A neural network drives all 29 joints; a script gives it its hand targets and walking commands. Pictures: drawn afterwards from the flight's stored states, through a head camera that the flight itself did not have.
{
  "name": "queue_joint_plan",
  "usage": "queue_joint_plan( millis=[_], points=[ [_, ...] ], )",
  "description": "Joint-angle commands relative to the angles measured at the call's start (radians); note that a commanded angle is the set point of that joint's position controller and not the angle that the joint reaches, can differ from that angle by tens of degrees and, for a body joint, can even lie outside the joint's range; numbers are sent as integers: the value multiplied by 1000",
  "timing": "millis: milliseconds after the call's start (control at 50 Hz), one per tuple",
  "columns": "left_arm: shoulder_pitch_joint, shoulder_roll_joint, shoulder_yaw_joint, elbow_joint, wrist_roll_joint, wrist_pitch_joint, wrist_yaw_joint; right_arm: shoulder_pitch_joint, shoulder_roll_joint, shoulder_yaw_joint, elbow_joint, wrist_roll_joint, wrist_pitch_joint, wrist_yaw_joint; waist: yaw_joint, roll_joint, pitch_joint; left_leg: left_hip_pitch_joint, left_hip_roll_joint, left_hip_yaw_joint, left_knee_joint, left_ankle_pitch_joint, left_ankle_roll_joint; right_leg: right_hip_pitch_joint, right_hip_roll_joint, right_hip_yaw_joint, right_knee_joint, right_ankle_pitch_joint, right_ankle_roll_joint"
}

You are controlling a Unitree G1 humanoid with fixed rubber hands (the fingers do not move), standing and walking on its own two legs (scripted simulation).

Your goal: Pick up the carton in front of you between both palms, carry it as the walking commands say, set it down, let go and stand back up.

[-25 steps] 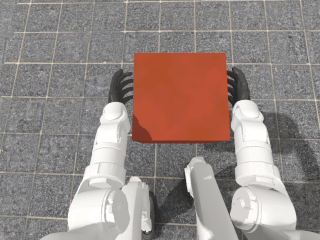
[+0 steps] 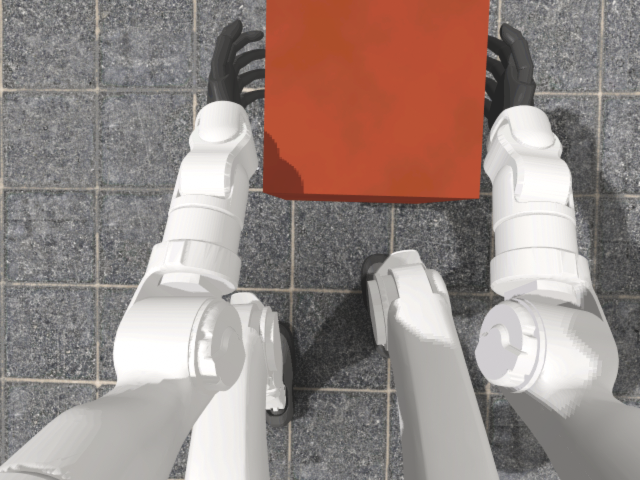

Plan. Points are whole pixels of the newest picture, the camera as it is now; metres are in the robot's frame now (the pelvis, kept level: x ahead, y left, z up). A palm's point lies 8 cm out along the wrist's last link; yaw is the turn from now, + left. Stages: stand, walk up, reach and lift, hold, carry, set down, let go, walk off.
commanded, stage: set down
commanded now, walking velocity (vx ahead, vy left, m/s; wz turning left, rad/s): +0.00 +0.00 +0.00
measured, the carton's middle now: (361, 120) +0.48 -0.14 -0.20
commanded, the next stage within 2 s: none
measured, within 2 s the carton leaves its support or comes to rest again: rests again in 0.88 s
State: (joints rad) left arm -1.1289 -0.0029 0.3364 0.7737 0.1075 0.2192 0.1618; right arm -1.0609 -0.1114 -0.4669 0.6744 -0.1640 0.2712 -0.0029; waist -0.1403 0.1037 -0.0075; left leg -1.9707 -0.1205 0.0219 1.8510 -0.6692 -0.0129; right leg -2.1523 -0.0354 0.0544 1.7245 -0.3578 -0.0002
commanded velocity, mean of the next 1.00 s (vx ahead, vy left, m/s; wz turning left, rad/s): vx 0.00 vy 0.00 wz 0.00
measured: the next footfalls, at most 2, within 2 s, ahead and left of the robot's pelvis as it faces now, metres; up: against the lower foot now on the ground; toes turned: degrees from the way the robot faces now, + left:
none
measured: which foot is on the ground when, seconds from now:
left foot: down 0.00-1.00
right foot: down 0.00-1.00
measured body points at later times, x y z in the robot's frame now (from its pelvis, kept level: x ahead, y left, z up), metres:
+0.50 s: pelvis -0.01 +0.00 -0.08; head +0.35 -0.07 +0.16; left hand +0.55 -0.02 -0.26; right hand +0.47 -0.31 -0.25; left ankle +0.06 +0.11 -0.45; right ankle +0.14 -0.13 -0.45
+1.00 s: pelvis -0.02 +0.01 -0.10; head +0.35 -0.05 +0.14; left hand +0.55 -0.01 -0.28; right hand +0.47 -0.31 -0.28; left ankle +0.06 +0.11 -0.45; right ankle +0.14 -0.13 -0.45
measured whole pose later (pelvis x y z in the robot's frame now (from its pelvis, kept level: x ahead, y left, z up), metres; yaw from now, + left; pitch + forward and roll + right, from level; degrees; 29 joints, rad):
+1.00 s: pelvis -0.02 +0.01 -0.10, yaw +1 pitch +39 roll +0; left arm -1.52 0.17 0.11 1.05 -0.01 0.21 0.17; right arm -1.39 -0.35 -0.41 1.02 -0.02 0.21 0.04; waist -0.20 0.08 0.35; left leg -2.20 -0.21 0.00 2.20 -0.69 -0.03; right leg -2.35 -0.09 0.03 2.02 -0.36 0.00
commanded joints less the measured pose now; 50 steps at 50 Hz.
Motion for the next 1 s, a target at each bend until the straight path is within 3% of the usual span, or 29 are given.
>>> queue_joint_plan(
  millis=[0, 340, 400, 480, 640, 800, 980],
  points=[
    [-657, -827, -431, -53, -84, -34, -197, -619, 757, 447, -22, 99, -12, 195, -95, -75, -1108, 20, -134, 30, -179, 137, -4, 1087, 135, -69, -21, 314, 40],
    [-939, -715, -488, -3, -209, -30, -206, -915, 614, 441, 2, 188, -24, 225, -150, -64, -1110, 3, -113, 40, 25, 135, -1, 988, 88, -95, 182, 342, 29],
    [-978, -746, -528, -44, -232, -33, -207, -935, 629, 431, -14, 222, -31, 233, -177, 0, -1120, 31, -107, 46, 51, 188, 0, 962, 86, -92, 209, 411, 16],
    [-958, -767, -545, -52, -232, -44, -211, -874, 640, 425, 37, 241, -35, 250, -175, 50, -1099, 8, -109, 43, 71, 239, 0, 954, 84, -76, 243, 487, 5],
    [-915, -738, -486, 38, -190, -51, -215, -846, 586, 361, 142, 205, -53, 269, -183, 86, -893, -7, -112, 24, 66, 190, 2, 722, 76, -99, 248, 351, 0],
    [-952, -688, -475, 61, -202, -67, -213, -888, 531, 337, 160, 216, -81, 267, -195, 96, -839, 5, -106, 13, 82, 193, 9, 660, 63, -95, 262, 326, -6],
    [-927, -613, -450, 106, -171, -75, -209, -883, 462, 300, 238, 219, -101, 266, -180, 126, -711, -23, -93, 6, 90, 166, 13, 572, 53, -85, 268, 260, -10]
  ],
)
